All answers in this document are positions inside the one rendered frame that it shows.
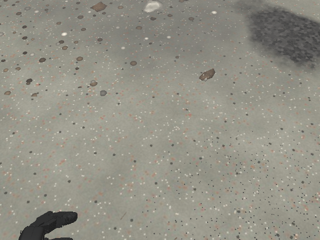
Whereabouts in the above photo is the left robot hand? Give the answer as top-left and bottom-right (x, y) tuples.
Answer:
(18, 211), (78, 240)

